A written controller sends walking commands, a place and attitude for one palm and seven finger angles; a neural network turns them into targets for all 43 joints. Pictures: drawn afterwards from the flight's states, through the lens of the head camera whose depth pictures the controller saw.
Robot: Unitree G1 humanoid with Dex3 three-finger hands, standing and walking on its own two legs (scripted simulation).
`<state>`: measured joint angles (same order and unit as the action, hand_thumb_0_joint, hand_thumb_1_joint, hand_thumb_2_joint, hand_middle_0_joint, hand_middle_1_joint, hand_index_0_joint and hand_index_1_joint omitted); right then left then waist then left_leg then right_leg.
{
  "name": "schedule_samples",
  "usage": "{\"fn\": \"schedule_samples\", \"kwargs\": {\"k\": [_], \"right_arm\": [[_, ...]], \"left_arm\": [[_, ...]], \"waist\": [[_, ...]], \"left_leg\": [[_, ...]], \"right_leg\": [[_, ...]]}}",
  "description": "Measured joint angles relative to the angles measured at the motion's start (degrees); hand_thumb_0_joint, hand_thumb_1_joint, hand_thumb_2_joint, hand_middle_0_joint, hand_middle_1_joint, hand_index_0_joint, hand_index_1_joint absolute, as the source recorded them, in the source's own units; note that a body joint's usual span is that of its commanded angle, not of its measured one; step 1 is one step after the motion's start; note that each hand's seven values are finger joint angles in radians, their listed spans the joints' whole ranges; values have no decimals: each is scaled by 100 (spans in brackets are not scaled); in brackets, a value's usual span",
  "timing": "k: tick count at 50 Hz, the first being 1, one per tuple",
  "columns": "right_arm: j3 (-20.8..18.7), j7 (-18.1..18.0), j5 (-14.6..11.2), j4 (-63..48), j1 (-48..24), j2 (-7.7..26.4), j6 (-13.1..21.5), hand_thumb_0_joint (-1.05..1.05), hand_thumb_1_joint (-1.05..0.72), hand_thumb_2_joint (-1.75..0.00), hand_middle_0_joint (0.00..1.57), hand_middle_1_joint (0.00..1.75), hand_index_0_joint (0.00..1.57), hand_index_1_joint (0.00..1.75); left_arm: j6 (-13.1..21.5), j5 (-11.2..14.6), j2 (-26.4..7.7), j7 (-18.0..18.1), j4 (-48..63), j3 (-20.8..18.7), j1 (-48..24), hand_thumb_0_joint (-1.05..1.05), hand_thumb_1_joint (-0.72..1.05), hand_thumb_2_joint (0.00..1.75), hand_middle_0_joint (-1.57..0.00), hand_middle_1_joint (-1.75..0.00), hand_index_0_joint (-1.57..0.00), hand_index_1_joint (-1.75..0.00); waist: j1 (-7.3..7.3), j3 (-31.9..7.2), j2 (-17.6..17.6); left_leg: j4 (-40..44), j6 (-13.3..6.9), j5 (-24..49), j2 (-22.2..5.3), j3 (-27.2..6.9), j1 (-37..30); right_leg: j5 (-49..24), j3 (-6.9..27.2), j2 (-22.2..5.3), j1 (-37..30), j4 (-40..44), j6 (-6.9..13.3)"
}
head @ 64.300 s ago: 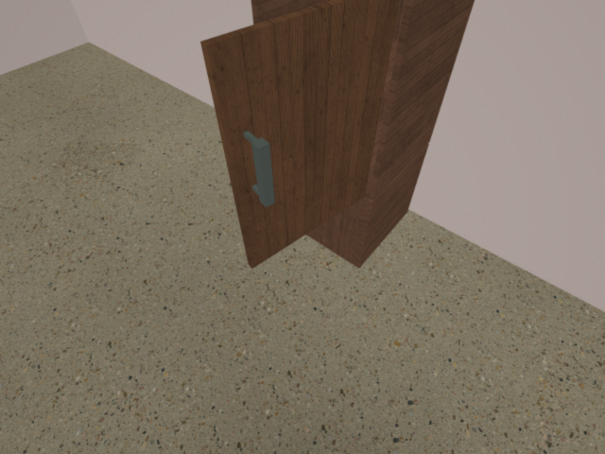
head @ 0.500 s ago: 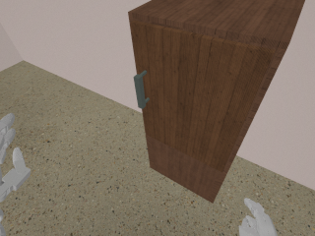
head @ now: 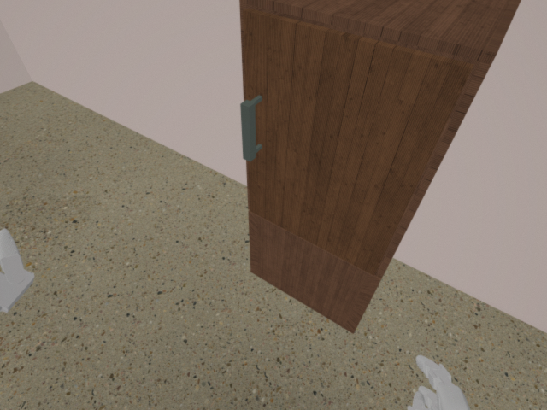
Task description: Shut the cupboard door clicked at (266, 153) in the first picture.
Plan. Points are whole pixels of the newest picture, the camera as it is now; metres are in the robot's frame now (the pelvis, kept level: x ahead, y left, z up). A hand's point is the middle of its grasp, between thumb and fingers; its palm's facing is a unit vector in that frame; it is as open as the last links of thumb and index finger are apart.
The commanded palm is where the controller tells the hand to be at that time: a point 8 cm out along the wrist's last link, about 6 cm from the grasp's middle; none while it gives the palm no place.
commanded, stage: step back with the hand held close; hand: left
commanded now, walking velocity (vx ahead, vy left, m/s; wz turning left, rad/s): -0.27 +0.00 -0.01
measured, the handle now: (253, 128) +0.72 +0.09 +0.02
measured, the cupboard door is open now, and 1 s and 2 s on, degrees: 0 0 0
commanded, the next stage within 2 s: stop stepping back and stand still in 0.66 s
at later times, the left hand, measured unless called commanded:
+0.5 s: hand out of the picture +0.12 +0.26 +0.19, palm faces +0.55 -0.72 -0.41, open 7.4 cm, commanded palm +0.05 +0.30 +0.20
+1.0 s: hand out of the picture +0.02 +0.27 +0.20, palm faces +0.52 -0.79 -0.33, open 7.4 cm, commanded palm -0.04 +0.31 +0.20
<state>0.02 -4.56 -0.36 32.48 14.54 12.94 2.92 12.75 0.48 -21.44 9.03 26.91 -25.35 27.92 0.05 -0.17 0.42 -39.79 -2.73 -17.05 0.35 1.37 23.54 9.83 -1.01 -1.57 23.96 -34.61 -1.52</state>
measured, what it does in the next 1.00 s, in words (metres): walks backwards: right foot, then left foot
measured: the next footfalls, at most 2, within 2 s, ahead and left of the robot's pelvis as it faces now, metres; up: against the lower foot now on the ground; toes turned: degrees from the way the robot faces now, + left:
right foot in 0.80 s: -0.15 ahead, -0.15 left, +0.00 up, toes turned +3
left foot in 0.98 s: -0.09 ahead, +0.10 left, +0.00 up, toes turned +4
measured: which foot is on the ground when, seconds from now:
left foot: down 0.00-0.80, up 0.82-0.96, down 0.98-1.00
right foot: down 0.00-0.56, up 0.58-0.78, down 0.80-1.00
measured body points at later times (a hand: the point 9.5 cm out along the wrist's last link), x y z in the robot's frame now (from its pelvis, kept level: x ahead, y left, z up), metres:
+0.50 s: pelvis -0.07 -0.01 -0.01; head -0.06 +0.00 +0.44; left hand +0.09 +0.29 +0.21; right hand +0.11 -0.25 -0.09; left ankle +0.04 +0.10 -0.70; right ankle +0.09 -0.14 -0.72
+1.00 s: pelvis -0.17 +0.00 +0.01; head -0.19 +0.02 +0.45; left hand -0.01 +0.31 +0.22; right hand +0.00 -0.24 -0.06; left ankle -0.13 +0.10 -0.72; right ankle -0.19 -0.16 -0.72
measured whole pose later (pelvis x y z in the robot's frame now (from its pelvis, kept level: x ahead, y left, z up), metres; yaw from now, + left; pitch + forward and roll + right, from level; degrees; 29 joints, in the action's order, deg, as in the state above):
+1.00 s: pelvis -0.17 +0.00 +0.01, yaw +2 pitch +1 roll -2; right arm 0.8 -4.4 -0.1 36.3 14.0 12.2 6.5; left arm 11.7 2.0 -22.3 10.1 27.6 -22.9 24.7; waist 0.0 -4.6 -0.7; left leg -34.6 -0.2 -13.8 -1.2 1.4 21.9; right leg 20.1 1.7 -0.5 14.5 -33.8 -2.6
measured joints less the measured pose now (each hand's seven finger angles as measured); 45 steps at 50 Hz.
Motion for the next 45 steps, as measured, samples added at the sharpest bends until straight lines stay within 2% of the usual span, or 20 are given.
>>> {"fn": "schedule_samples", "kwargs": {"k": [9,15,20,23,26,27,28,29,30,32,33,34,36,38,39,40,42,45], "right_arm": [[-19,46,24,79,18,2,123,2,-91,-89,21,30,20,30],[-71,50,9,45,15,-9,196,2,-91,-89,21,30,20,30],[-125,82,23,98,-80,0,226,2,-91,-89,21,30,20,30],[-158,149,54,215,-205,8,161,2,-91,-89,21,30,20,30],[-135,206,53,300,-298,-2,24,2,-91,-89,20,30,20,30],[-122,200,58,296,-314,-15,-9,2,-91,-89,21,30,20,30],[-104,179,61,264,-324,-27,-24,2,-91,-89,21,30,20,30],[-97,145,69,217,-326,-37,0,2,-91,-89,21,30,20,30],[-122,108,90,193,-317,-76,65,2,-91,-89,21,30,20,30],[-209,95,72,259,-271,-223,212,2,-91,-89,20,30,20,30],[-242,127,49,336,-246,-289,273,2,-91,-89,20,30,20,30],[-258,166,20,407,-228,-336,308,2,-91,-89,20,30,20,30],[-238,215,-4,479,-195,-373,361,2,-91,-89,20,30,20,30],[-167,225,19,497,-211,-401,421,2,-91,-89,21,30,20,30],[-123,234,43,488,-247,-430,445,2,-91,-89,21,30,20,30],[-74,244,67,453,-305,-462,465,2,-91,-89,21,30,20,30],[-49,245,125,561,-439,-359,477,2,-91,-89,21,30,20,30],[64,182,78,678,-307,-298,358,2,-91,-89,21,30,20,30]], "left_arm": [[190,-17,-165,48,99,-133,-24,1,89,90,-21,-30,-21,-30],[263,-82,-314,12,170,-263,-27,1,89,90,-21,-30,-21,-30],[297,-66,-223,-14,267,-369,-31,1,89,90,-21,-30,-21,-30],[253,3,-86,27,345,-257,-106,1,89,90,-21,-30,-21,-30],[214,51,-86,80,462,-98,-161,1,89,90,-21,-30,-21,-30],[215,66,-109,89,489,-74,-166,1,89,90,-21,-30,-21,-30],[212,83,-127,93,505,-64,-170,1,89,90,-21,-30,-21,-30],[201,83,-137,91,509,-74,-183,1,89,90,-21,-30,-21,-30],[173,89,-182,75,508,-105,-212,1,89,90,-21,-30,-21,-30],[135,161,-389,51,535,-181,-294,1,89,90,-21,-30,-21,-30],[161,203,-487,61,529,-218,-290,1,89,90,-21,-30,-21,-30],[181,248,-536,81,513,-251,-239,1,89,90,-21,-30,-21,-30],[181,325,-518,117,481,-307,-46,1,89,90,-21,-30,-21,-30],[160,392,-461,112,437,-347,142,1,89,90,-21,-30,-21,-30],[152,406,-452,98,426,-371,206,1,89,90,-21,-30,-21,-30],[157,396,-456,89,434,-398,239,1,89,90,-21,-30,-20,-30],[155,279,-186,63,333,-103,60,1,89,90,-21,-30,-20,-30],[26,155,-34,71,249,273,-110,1,89,90,-21,-30,-21,-30]], "waist": [[-113,59,-98],[-236,162,-130],[-113,212,-159],[-50,208,-213],[-51,185,-294],[-72,166,-312],[-97,169,-299],[-143,190,-189],[-211,226,-46],[-309,270,144],[-311,235,180],[-281,164,195],[-194,-23,247],[-70,-174,221],[14,-229,121],[119,-257,-54],[282,-114,13],[397,-185,-229]], "left_leg": [[-91,6,-31,-12,28,269],[-350,-31,-9,-98,113,498],[-713,-15,-588,-139,245,706],[-704,99,-1018,-8,205,806],[-642,162,-1080,57,141,721],[-517,145,-915,53,138,712],[-399,94,-654,17,147,732],[-300,1,-329,-109,137,768],[-151,-32,144,-271,101,779],[173,-26,1040,-578,78,745],[285,39,1230,-687,107,734],[370,70,1263,-744,142,740],[574,56,1391,-846,258,776],[760,94,1528,-881,421,846],[796,137,1480,-858,551,915],[722,225,1252,-794,709,1043],[129,449,312,-683,538,1197],[-953,466,-307,-229,302,1020]], "right_leg": [[-158,96,53,231,-36,21],[-47,282,173,424,-435,-13],[52,294,112,635,-762,36],[-111,324,32,694,-610,42],[-302,285,-49,687,-339,39],[-197,258,-69,727,-316,33],[206,254,-37,786,-375,26],[658,269,109,905,-761,-8],[1033,275,305,1025,-1500,-25],[1507,213,620,993,-2774,-32],[1649,147,681,838,-3035,-20],[1763,72,681,621,-3057,1],[1943,-115,600,23,-2463,61],[2052,-203,491,-661,-1382,131],[2065,-166,402,-969,-752,201],[2003,15,279,-1168,-138,331],[1512,143,276,-1048,-113,233],[1156,339,69,-1091,67,40]]}}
